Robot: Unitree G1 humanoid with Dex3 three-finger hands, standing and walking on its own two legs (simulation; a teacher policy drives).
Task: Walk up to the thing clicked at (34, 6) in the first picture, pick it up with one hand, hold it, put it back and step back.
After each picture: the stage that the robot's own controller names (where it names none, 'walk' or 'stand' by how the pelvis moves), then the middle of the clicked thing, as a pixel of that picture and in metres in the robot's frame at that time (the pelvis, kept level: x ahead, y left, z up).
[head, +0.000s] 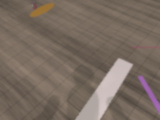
stand; (34, 5) +2.24 +0.77 -0.72
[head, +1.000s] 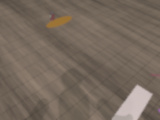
walk; (52, 16) +2.14 +0.39 -0.69
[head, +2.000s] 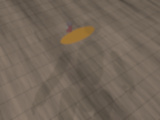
walk; (69, 27) +1.50 +0.15 -0.70
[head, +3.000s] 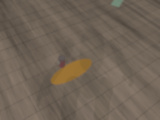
walk; (61, 61) +1.03 +0.18 -0.71
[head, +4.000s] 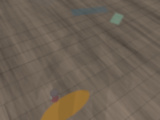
walk; (54, 96) +0.68 +0.18 -0.70
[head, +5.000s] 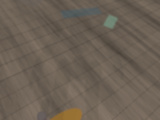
walk; (42, 118) +0.45 +0.23 -0.70
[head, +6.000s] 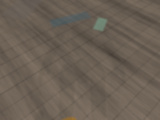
stand; out of the picture +0.40 +0.33 -0.71
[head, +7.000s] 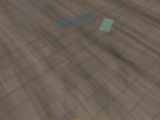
stand; out of the picture +0.38 +0.30 -0.72
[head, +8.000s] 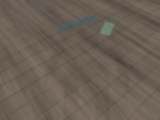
walk; out of the picture +0.37 +0.31 -0.73
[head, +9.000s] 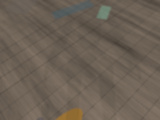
walk; out of the picture +0.40 +0.36 -0.69
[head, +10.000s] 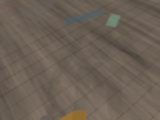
walk; out of the picture +0.46 +0.35 -0.69
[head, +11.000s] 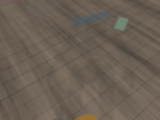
stand; out of the picture +0.44 +0.22 -0.72
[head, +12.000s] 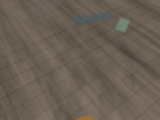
stand; out of the picture +0.42 +0.23 -0.73
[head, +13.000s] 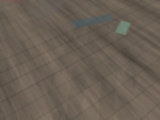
stand; out of the picture +0.41 +0.23 -0.73
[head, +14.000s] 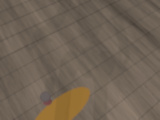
go down; (46, 98) +0.44 +0.22 -0.60
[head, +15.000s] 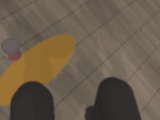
go down; (12, 50) +0.49 +0.26 -0.30
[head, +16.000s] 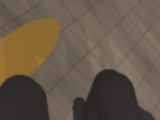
close in; out of the picture +0.48 +0.28 -0.26
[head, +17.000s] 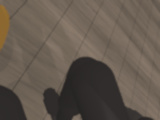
close; out of the picture +0.47 +0.32 -0.23
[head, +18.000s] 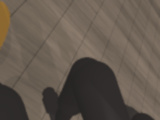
lift; out of the picture +0.46 +0.31 -0.23
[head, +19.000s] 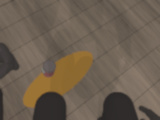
close; (48, 69) +0.47 +0.18 -0.40
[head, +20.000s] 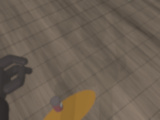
lift; (56, 104) +0.44 +0.17 -0.58
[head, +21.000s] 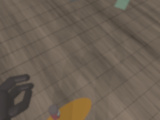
hold; (54, 112) +0.42 +0.18 -0.64
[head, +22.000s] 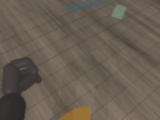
crouch; out of the picture +0.39 +0.17 -0.66
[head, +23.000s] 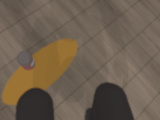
crouch; (26, 61) +0.47 +0.20 -0.36
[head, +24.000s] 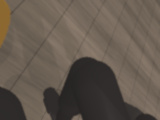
lower; out of the picture +0.45 +0.27 -0.23
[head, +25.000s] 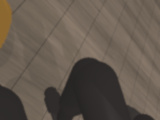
lower; out of the picture +0.45 +0.27 -0.23
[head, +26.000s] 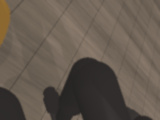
lower; out of the picture +0.45 +0.27 -0.23
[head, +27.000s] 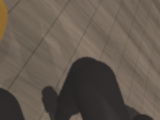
lower; out of the picture +0.45 +0.27 -0.23
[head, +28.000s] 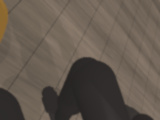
loosen; out of the picture +0.45 +0.28 -0.24
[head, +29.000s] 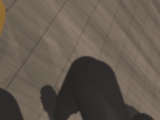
withdraw; out of the picture +0.38 +0.21 -0.26
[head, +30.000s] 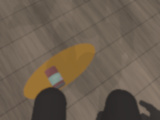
walk; (55, 78) +0.39 +0.14 -0.43
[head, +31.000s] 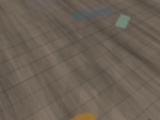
stand; out of the picture +0.31 +0.13 -0.69
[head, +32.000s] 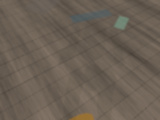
stand; out of the picture +0.32 +0.15 -0.69
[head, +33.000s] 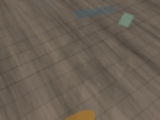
stand; out of the picture +0.31 +0.15 -0.70
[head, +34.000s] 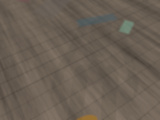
stand; out of the picture +0.33 +0.15 -0.75
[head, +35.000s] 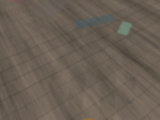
stand; out of the picture +0.30 +0.15 -0.75
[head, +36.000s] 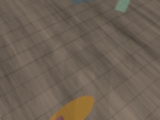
walk; out of the picture +0.35 +0.13 -0.73
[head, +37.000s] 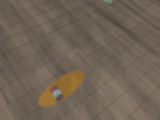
walk; (56, 93) +0.60 +0.16 -0.74
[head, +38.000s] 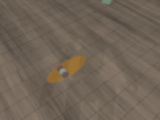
stand; (62, 71) +0.95 +0.22 -0.73
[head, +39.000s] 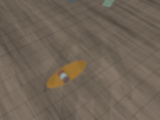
stand; (63, 76) +0.91 +0.17 -0.74
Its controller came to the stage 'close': yes
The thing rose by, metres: 0.01
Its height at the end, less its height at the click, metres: -0.02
